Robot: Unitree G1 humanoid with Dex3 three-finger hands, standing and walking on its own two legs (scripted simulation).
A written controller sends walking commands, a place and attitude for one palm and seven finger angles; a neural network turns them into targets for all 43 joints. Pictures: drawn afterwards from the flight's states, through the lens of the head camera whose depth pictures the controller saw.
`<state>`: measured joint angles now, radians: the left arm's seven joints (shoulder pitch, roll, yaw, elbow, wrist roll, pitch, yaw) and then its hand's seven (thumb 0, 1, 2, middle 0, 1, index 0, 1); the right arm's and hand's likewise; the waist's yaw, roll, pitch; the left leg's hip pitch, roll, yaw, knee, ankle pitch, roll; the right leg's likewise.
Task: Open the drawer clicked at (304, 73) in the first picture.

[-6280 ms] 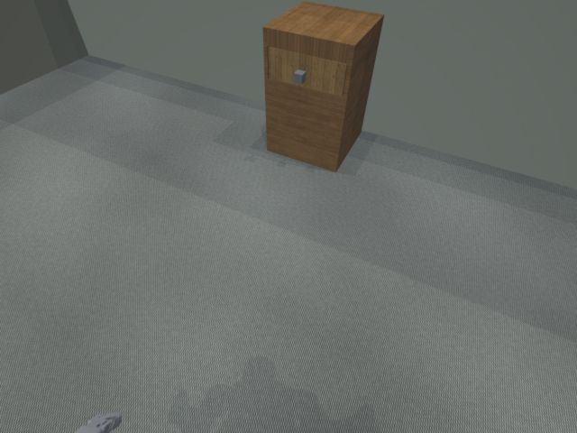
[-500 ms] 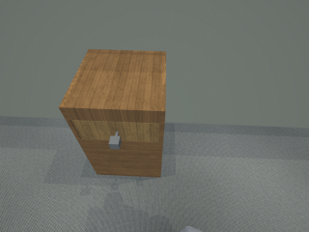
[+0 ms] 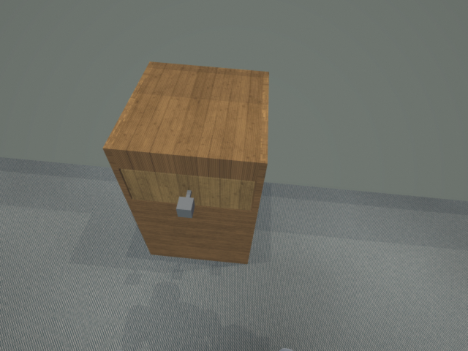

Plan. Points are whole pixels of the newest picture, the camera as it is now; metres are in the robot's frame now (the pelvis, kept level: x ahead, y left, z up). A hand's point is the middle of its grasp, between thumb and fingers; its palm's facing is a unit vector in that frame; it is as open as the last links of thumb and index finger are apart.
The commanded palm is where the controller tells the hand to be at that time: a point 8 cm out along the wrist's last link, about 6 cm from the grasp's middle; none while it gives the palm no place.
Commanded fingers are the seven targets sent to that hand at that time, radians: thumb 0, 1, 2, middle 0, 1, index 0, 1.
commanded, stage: come to a stop and stand still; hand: left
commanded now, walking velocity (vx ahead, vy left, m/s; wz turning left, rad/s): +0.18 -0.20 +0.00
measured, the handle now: (187, 201) +0.54 +0.17 -0.24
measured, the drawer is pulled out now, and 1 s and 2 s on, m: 0.00 0.00 0.00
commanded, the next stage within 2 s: look again from close up in 0.88 s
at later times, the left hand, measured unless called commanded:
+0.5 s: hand out of the picture +0.02 +0.14 -0.16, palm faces -0.01 -0.98 -0.22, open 7.3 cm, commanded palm none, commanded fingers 0.00 0.90 0.90 -0.20 -0.30 -0.20 -0.30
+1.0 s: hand out of the picture -0.01 +0.10 -0.16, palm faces +0.05 -0.98 -0.17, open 7.4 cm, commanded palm none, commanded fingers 0.00 0.90 0.90 -0.20 -0.30 -0.20 -0.30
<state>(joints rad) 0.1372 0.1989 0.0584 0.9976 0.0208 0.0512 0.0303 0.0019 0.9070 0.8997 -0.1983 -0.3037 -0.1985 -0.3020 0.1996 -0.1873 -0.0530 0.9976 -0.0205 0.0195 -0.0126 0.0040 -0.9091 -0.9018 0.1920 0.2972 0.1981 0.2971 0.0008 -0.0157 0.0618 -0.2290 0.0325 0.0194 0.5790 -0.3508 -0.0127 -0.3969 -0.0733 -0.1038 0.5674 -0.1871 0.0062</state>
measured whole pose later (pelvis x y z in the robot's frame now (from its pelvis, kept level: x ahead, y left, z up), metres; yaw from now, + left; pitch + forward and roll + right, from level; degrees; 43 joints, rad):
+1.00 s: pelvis +0.01 -0.06 +0.01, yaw -1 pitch -1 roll +0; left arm 0.30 0.10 0.01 1.15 0.00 -0.01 0.04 0.01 0.91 0.90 -0.20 -0.30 -0.20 -0.30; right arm 0.27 -0.15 0.00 1.14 -0.01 0.02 -0.04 0.01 -0.91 -0.90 0.19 0.30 0.20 0.30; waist 0.01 0.03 0.03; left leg -0.14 0.11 0.02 0.45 -0.27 -0.07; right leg -0.10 0.06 -0.10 0.39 -0.28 -0.07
